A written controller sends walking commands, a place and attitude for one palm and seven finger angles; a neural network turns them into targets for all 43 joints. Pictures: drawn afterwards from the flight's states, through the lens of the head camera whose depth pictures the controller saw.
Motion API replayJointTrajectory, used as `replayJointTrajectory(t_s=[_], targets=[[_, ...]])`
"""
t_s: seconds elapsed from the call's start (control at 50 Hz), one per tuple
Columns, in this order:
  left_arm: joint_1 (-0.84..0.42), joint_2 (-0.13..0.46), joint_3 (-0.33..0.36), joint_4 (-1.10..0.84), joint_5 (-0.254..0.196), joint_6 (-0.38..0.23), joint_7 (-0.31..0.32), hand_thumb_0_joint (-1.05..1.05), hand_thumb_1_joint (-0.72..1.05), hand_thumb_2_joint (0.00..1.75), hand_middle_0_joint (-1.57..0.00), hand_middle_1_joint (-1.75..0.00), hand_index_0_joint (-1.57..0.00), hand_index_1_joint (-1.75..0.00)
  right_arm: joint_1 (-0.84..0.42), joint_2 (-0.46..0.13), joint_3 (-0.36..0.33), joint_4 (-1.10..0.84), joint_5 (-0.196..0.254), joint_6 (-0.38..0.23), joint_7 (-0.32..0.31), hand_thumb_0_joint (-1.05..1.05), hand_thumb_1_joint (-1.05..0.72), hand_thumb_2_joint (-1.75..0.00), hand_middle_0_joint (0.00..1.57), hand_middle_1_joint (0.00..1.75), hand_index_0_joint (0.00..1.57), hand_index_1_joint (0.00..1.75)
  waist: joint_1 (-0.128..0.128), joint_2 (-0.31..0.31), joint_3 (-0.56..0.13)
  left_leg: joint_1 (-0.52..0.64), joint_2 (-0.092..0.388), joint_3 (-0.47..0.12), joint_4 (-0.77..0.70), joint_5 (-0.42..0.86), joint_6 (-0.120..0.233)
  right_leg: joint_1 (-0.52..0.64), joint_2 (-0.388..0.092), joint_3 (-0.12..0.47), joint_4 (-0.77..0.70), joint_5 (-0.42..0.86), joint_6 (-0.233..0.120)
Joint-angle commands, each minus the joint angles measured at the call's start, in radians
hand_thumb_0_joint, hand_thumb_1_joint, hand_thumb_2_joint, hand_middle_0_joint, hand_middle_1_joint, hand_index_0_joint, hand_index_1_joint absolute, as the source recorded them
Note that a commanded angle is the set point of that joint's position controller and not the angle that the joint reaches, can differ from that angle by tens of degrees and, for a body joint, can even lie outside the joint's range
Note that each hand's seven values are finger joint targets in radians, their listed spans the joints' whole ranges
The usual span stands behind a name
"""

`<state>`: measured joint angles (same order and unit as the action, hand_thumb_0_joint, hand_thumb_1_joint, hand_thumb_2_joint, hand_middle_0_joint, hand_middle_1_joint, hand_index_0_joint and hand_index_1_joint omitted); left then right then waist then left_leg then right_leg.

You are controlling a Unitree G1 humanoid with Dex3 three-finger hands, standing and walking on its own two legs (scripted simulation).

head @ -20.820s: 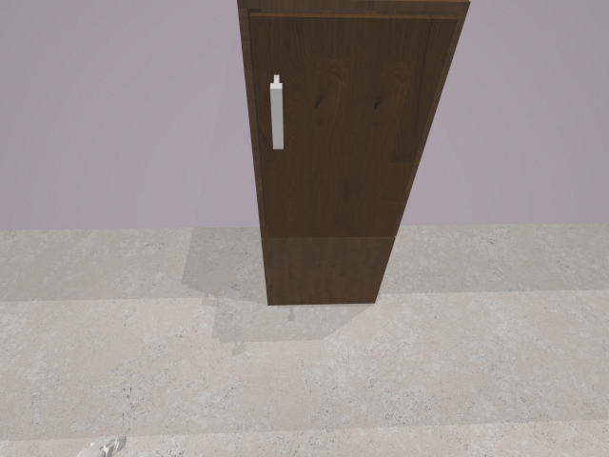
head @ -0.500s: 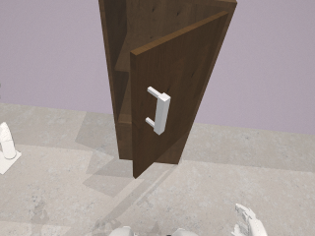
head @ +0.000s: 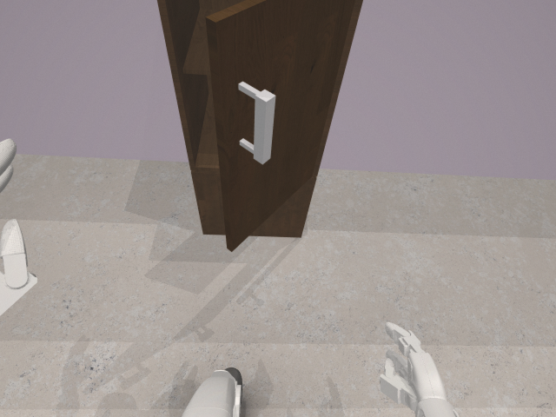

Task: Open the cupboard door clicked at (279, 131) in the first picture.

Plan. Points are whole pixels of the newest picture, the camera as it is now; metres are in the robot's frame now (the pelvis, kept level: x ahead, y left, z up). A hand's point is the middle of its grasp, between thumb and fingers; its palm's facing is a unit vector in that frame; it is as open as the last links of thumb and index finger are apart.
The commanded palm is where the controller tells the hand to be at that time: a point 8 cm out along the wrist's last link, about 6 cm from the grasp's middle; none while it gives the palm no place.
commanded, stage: stop stepping back and stand still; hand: left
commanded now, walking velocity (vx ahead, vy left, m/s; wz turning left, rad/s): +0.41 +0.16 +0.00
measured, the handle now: (254, 124) +0.54 +0.08 +0.09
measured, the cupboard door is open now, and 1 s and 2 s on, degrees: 50 50 50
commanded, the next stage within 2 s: let the arm hang, fingers relaxed in 1.16 s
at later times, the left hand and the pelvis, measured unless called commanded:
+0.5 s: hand out of the picture +0.11 +0.24 +0.20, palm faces +0.40 -0.75 -0.53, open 7.4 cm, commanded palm +0.08 +0.28 +0.19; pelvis -0.07 -0.01 +0.01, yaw -2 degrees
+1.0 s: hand out of the picture +0.14 +0.28 +0.20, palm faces +0.44 -0.74 -0.52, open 7.4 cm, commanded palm +0.08 +0.31 +0.19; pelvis -0.07 +0.01 +0.01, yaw -1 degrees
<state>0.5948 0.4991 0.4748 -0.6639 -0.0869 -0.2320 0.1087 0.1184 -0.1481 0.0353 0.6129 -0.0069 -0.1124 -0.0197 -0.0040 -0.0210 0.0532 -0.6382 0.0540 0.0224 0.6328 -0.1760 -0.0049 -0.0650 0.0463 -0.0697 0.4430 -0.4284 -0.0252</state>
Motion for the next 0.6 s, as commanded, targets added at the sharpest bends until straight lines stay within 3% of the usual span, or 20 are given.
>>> replayJointTrajectory(t_s=[0.0, 0.04, 0.08, 0.1, 0.12, 0.14, 0.16, 0.18, 0.24, 0.26, 0.3, 0.32, 0.34, 0.36, 0.38, 0.4, 0.44, 0.48, 0.54, 0.58], targets=[[0.064, 0.166, 0.213, -0.114, -0.005, -0.04, 0.049, 0.0, 0.9, 0.9, -0.2, -0.3, -0.2, -0.3, 0.008, -0.141, -0.066, -0.148, 0.037, -0.021, -0.027, 0.0, -0.9, -0.9, 0.2, 0.3, 0.2, 0.3, 0.004, -0.18, -0.197, -0.005, -0.033, -0.018, 0.334, -0.136, -0.002, 0.042, -0.308, 0.182, -0.046, 0.85, -0.074], [-0.014, 0.124, 0.159, -0.031, 0.01, -0.028, 0.057, 0.0, 0.9, 0.9, -0.2, -0.3, -0.2, -0.3, -0.022, -0.151, -0.054, -0.13, 0.027, -0.026, -0.042, 0.0, -0.9, -0.9, 0.2, 0.3, 0.2, 0.3, -0.008, -0.09, -0.106, 0.14, -0.029, 0.031, 0.122, -0.08, 0.015, -0.042, -0.297, 0.158, -0.034, 0.82, -0.083], [-0.114, 0.08, 0.082, 0.078, 0.023, -0.016, 0.056, 0.0, 0.9, 0.9, -0.2, -0.3, -0.2, -0.3, 0.006, -0.179, -0.064, -0.088, 0.023, -0.04, -0.058, 0.0, -0.9, -0.9, 0.2, 0.3, 0.2, 0.3, -0.036, 0.004, -0.092, 0.421, -0.079, 0.066, -0.078, 0.022, 0.037, -0.185, -0.241, 0.085, 0.055, 0.699, -0.022], [-0.154, 0.075, 0.057, 0.101, 0.026, -0.011, 0.058, 0.0, 0.9, 0.9, -0.2, -0.3, -0.2, -0.3, 0.027, -0.202, -0.076, -0.084, 0.021, -0.044, -0.063, 0.0, -0.9, -0.9, 0.2, 0.3, 0.2, 0.3, -0.043, 0.054, -0.124, 0.522, -0.063, 0.022, -0.128, 0.106, 0.059, -0.216, -0.201, 0.065, 0.152, 0.639, 0.017], [-0.22, 0.071, 0.028, 0.084, 0.03, -0.014, 0.06, 0.0, 0.9, 0.9, -0.2, -0.3, -0.2, -0.3, 0.037, -0.227, -0.086, -0.092, 0.022, -0.048, -0.067, 0.0, -0.9, -0.9, 0.2, 0.3, 0.2, 0.3, -0.039, 0.138, -0.154, 0.56, 0.039, -0.114, -0.163, 0.231, 0.112, -0.245, -0.122, 0.026, 0.286, 0.508, 0.063], [-0.258, 0.08, 0.023, 0.078, 0.034, -0.02, 0.062, 0.0, 0.9, 0.9, -0.2, -0.3, -0.2, -0.3, 0.051, -0.235, -0.091, -0.102, 0.026, -0.053, -0.064, 0.0, -0.9, -0.9, 0.2, 0.3, 0.2, 0.3, -0.03, 0.184, -0.174, 0.595, 0.164, -0.297, -0.195, 0.328, 0.196, -0.33, -0.064, 0.038, 0.426, 0.159, 0.088], [-0.286, 0.077, 0.0, 0.101, 0.04, -0.024, 0.06, 0.0, 0.9, 0.9, -0.2, -0.3, -0.2, -0.3, 0.046, -0.225, -0.09, -0.105, 0.029, -0.067, -0.057, 0.0, -0.9, -0.9, 0.2, 0.3, 0.2, 0.3, -0.021, 0.171, -0.137, 0.567, 0.235, -0.466, -0.279, 0.26, 0.24, -0.4, -0.037, 0.081, 0.509, -0.092, 0.082], [-0.255, 0.094, 0.015, 0.071, 0.047, -0.026, 0.064, 0.0, 0.9, 0.9, -0.2, -0.3, -0.2, -0.3, 0.037, -0.203, -0.084, -0.099, 0.009, -0.079, -0.057, 0.0, -0.9, -0.9, 0.2, 0.3, 0.2, 0.3, -0.018, 0.156, -0.133, 0.527, 0.248, -0.521, -0.352, 0.152, 0.237, -0.397, -0.044, 0.108, 0.546, -0.135, 0.051], [-0.14, 0.116, 0.06, -0.053, 0.049, -0.022, 0.065, 0.0, 0.9, 0.9, -0.2, -0.3, -0.2, -0.3, -0.003, -0.186, -0.076, -0.103, 0.008, -0.095, -0.045, 0.0, -0.9, -0.9, 0.2, 0.3, 0.2, 0.3, 0.002, 0.095, -0.104, 0.219, 0.179, -0.346, -0.472, -0.302, 0.169, -0.149, -0.061, 0.086, 0.42, -0.07, 0.037], [-0.079, 0.168, 0.118, -0.11, 0.046, -0.025, 0.069, 0.0, 0.9, 0.9, -0.2, -0.3, -0.2, -0.3, -0.017, -0.192, -0.079, -0.115, 0.006, -0.091, -0.043, 0.0, -0.9, -0.9, 0.2, 0.3, 0.2, 0.3, 0.022, 0.155, -0.136, 0.164, 0.139, -0.259, -0.494, -0.391, 0.135, -0.058, -0.037, 0.035, 0.356, -0.039, 0.03], [0.013, 0.152, 0.129, -0.142, 0.048, -0.038, 0.07, 0.0, 0.9, 0.9, -0.2, -0.3, -0.2, -0.3, -0.048, -0.176, -0.068, -0.149, 0.006, -0.08, -0.039, 0.0, -0.9, -0.9, 0.2, 0.3, 0.2, 0.3, 0.028, 0.327, -0.12, -0.025, 0.102, -0.163, -0.488, -0.538, 0.091, 0.114, -0.014, -0.031, 0.261, -0.01, 0.013], [0.037, 0.148, 0.139, -0.139, 0.056, -0.041, 0.07, 0.0, 0.9, 0.9, -0.2, -0.3, -0.2, -0.3, -0.04, -0.175, -0.072, -0.159, 0.005, -0.07, -0.037, 0.0, -0.9, -0.9, 0.2, 0.3, 0.2, 0.3, 0.027, 0.363, -0.108, -0.093, 0.078, -0.12, -0.45, -0.591, 0.068, 0.169, -0.005, -0.051, 0.223, -0.015, 0.004], [0.059, 0.152, 0.153, -0.108, 0.063, -0.041, 0.072, 0.0, 0.9, 0.9, -0.2, -0.3, -0.2, -0.3, -0.042, -0.17, -0.075, -0.165, 0.001, -0.055, -0.036, 0.0, -0.9, -0.9, 0.2, 0.3, 0.2, 0.3, 0.031, 0.323, -0.089, -0.177, 0.048, -0.085, -0.334, -0.6, 0.048, 0.206, -0.025, -0.006, 0.16, -0.054, -0.018], [0.06, 0.181, 0.177, -0.074, 0.068, -0.04, 0.07, 0.0, 0.9, 0.9, -0.2, -0.3, -0.2, -0.3, -0.03, -0.157, -0.085, -0.166, 0.001, -0.037, -0.037, 0.0, -0.9, -0.9, 0.2, 0.3, 0.2, 0.3, 0.037, 0.102, -0.065, -0.176, -0.032, -0.011, -0.034, -0.527, 0.019, 0.097, -0.125, 0.167, -0.021, -0.187, -0.064], [0.011, 0.176, 0.165, -0.072, 0.063, -0.035, 0.066, 0.0, 0.9, 0.9, -0.2, -0.3, -0.2, -0.3, -0.028, -0.151, -0.095, -0.163, 0.004, -0.024, -0.034, 0.0, -0.9, -0.9, 0.2, 0.3, 0.2, 0.3, 0.036, -0.213, -0.043, -0.122, -0.101, 0.028, 0.436, -0.378, -0.004, -0.171, -0.393, 0.626, -0.313, -0.469, -0.161], [-0.099, 0.165, 0.155, -0.073, 0.052, -0.045, 0.067, 0.0, 0.9, 0.9, -0.2, -0.3, -0.2, -0.3, -0.024, -0.19, -0.104, -0.134, -0.009, -0.029, -0.041, 0.0, -0.9, -0.9, 0.2, 0.3, 0.2, 0.3, 0.008, -0.19, 0.01, -0.143, -0.081, -0.066, 0.646, -0.252, -0.016, -0.322, -0.47, 0.745, -0.408, -0.531, -0.165], [-0.119, 0.137, 0.15, 0.074, 0.057, -0.065, 0.045, 0.0, 0.9, 0.9, -0.2, -0.3, -0.2, -0.3, 0.033, -0.171, -0.094, -0.094, -0.012, -0.043, -0.045, 0.0, -0.9, -0.9, 0.2, 0.3, 0.2, 0.3, -0.041, -0.063, -0.003, -0.048, -0.023, -0.086, 0.688, -0.08, -0.018, -0.395, -0.363, 0.526, -0.347, -0.416, -0.116], [-0.144, 0.097, 0.094, 0.209, 0.052, -0.062, 0.03, 0.0, 0.9, 0.9, -0.2, -0.3, -0.2, -0.3, 0.027, -0.174, -0.084, -0.09, 0.0, -0.033, -0.052, 0.0, -0.9, -0.9, 0.2, 0.3, 0.2, 0.3, -0.036, 0.003, -0.022, -0.037, -0.005, -0.045, 0.629, -0.005, -0.017, -0.358, -0.293, 0.366, -0.303, -0.32, -0.084], [-0.237, 0.042, -0.006, 0.244, 0.068, -0.065, 0.033, 0.0, 0.9, 0.9, -0.2, -0.3, -0.2, -0.3, 0.018, -0.191, -0.097, -0.07, 0.008, -0.041, -0.061, 0.0, -0.9, -0.9, 0.2, 0.3, 0.2, 0.3, -0.016, -0.04, -0.04, -0.019, -0.019, 0.002, 0.457, -0.034, 0.006, -0.208, -0.285, 0.284, -0.286, -0.103, -0.022], [-0.248, 0.027, -0.042, 0.226, 0.077, -0.057, 0.045, 0.0, 0.9, 0.9, -0.2, -0.3, -0.2, -0.3, 0.014, -0.189, -0.094, -0.08, 0.009, -0.059, -0.072, 0.0, -0.9, -0.9, 0.2, 0.3, 0.2, 0.3, -0.005, -0.103, -0.068, 0.067, -0.031, 0.035, 0.287, -0.105, 0.021, -0.165, -0.283, 0.261, -0.289, -0.109, -0.014]])
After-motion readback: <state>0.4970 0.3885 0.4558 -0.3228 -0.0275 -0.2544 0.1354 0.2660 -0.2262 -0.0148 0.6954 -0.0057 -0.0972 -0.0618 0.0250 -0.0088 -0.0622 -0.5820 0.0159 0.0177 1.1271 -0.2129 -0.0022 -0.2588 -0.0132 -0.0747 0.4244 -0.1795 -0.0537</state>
